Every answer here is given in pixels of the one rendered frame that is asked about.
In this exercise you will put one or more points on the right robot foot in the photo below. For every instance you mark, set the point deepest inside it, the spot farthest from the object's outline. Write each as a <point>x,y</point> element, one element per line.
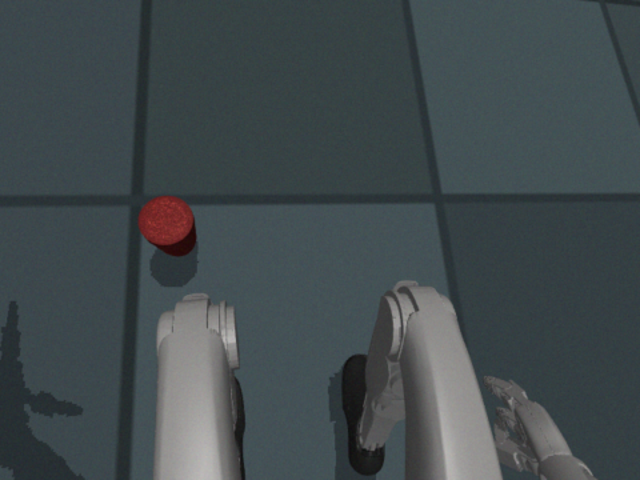
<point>354,389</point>

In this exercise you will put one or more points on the cup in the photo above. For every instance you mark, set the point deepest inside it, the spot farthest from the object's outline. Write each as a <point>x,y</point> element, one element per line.
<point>168,223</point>

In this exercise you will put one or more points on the right robot arm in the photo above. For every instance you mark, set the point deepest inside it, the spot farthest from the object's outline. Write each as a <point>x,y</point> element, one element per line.
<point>564,467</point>

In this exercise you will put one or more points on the right robot hand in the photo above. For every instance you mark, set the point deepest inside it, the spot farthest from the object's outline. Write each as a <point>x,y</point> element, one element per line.
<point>539,437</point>

